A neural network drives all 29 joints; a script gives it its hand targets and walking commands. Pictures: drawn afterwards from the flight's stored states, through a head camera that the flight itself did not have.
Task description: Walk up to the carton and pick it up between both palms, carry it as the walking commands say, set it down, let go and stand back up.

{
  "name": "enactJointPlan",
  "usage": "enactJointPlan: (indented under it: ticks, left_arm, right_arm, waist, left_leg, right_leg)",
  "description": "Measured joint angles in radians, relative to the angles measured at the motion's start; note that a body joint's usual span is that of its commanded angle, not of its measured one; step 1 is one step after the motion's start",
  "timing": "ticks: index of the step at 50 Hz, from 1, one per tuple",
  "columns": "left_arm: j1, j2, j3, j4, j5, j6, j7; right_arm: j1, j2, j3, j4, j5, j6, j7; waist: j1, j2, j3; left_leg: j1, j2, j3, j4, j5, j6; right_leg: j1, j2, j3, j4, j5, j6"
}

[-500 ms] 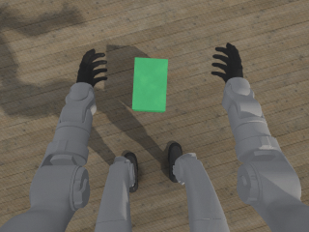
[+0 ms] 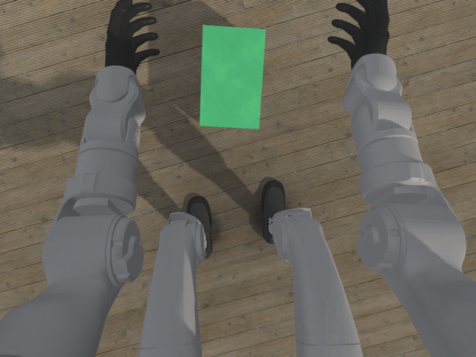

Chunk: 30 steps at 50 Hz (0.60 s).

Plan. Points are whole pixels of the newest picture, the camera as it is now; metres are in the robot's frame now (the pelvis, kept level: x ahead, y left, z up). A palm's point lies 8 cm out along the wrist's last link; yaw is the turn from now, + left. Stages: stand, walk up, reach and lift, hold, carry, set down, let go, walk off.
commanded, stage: reach and lift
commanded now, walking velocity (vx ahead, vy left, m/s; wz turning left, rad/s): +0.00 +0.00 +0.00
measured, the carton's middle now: (231, 83) +0.53 +0.02 -0.58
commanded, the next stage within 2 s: none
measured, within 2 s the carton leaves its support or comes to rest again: neither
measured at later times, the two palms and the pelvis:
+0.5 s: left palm (163, 86) +0.48 +0.16 -0.35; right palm (318, 84) +0.49 -0.15 -0.34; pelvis -0.06 +0.00 -0.17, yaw +0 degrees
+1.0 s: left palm (171, 95) +0.48 +0.17 -0.46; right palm (300, 92) +0.49 -0.14 -0.45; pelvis -0.06 +0.01 -0.24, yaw +0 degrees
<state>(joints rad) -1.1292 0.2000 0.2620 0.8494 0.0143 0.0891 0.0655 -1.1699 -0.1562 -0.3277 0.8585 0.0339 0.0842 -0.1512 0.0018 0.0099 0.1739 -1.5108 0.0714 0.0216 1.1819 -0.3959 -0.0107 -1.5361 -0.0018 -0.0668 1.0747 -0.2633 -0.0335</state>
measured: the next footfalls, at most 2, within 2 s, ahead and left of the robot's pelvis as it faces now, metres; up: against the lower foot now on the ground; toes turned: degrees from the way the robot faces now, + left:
none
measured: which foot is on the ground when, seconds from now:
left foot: down 0.00-1.00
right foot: down 0.00-1.00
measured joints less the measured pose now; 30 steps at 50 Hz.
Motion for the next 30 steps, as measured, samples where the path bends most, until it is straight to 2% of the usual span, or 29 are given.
enactJointPlan:
  ticks: [9,15,19,23,26,30]
  left_arm:
    - [-0.093,0.014,0.001,0.029,-0.035,0.02,0.028]
    - [-0.225,0.093,-0.079,-0.027,-0.151,0.06,0.066]
    - [-0.254,0.124,-0.148,-0.054,-0.218,0.1,0.102]
    - [-0.258,0.127,-0.208,-0.062,-0.259,0.134,0.128]
    - [-0.291,0.127,-0.228,-0.012,-0.273,0.144,0.13]
    - [-0.348,0.13,-0.228,0.088,-0.255,0.135,0.129]
  right_arm:
    - [-0.104,0.0,-0.008,0.029,-0.006,0.036,-0.02]
    - [-0.249,-0.036,0.044,0.002,-0.003,0.08,-0.063]
    - [-0.267,-0.068,0.094,-0.02,0.059,0.116,-0.095]
    - [-0.26,-0.093,0.113,-0.018,0.105,0.148,-0.107]
    - [-0.289,-0.117,0.137,0.024,0.124,0.153,-0.11]
    - [-0.368,-0.13,0.15,0.139,0.135,0.126,-0.099]
  waist:
    - [0.0,0.0,0.052]
    - [0.0,0.0,0.311]
    - [0.0,0.0,0.359]
    - [0.0,0.0,0.355]
    - [0.0,0.0,0.353]
    - [0.0,0.0,0.351]
  left_leg:
    - [-0.196,0.0,-0.005,0.303,-0.093,0.005]
    - [-0.203,0.0,-0.009,0.491,-0.14,0.009]
    - [-0.281,0.0,-0.011,0.6,-0.158,0.016]
    - [-0.339,0.0,-0.011,0.694,-0.18,0.023]
    - [-0.364,0.0,-0.012,0.736,-0.187,0.028]
    - [-0.389,0.0,-0.012,0.774,-0.191,0.028]
  right_leg:
    - [-0.21,-0.012,0.006,0.313,-0.089,0.001]
    - [-0.224,-0.019,0.01,0.502,-0.131,0.001]
    - [-0.304,-0.024,0.012,0.608,-0.141,0.001]
    - [-0.365,-0.027,0.015,0.699,-0.157,0.001]
    - [-0.39,-0.029,0.016,0.738,-0.161,0.001]
    - [-0.416,-0.03,0.018,0.774,-0.162,0.001]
